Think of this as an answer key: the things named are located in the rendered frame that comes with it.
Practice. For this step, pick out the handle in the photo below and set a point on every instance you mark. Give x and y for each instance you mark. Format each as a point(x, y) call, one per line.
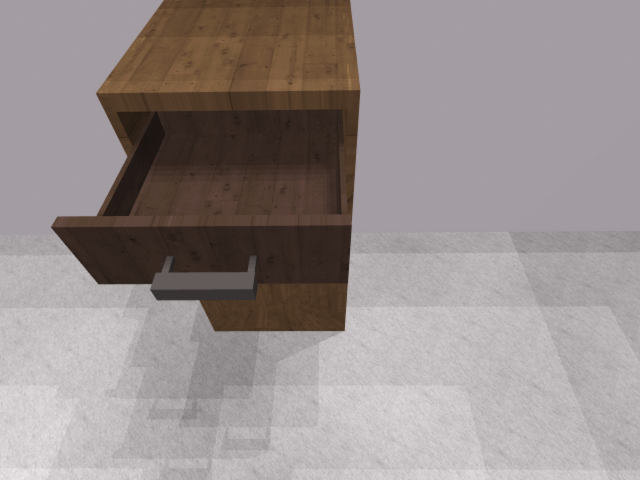
point(205, 285)

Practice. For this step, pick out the cabinet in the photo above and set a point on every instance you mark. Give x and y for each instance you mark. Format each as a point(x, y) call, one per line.
point(229, 55)

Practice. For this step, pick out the drawer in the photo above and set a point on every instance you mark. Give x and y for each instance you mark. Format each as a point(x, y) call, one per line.
point(213, 188)

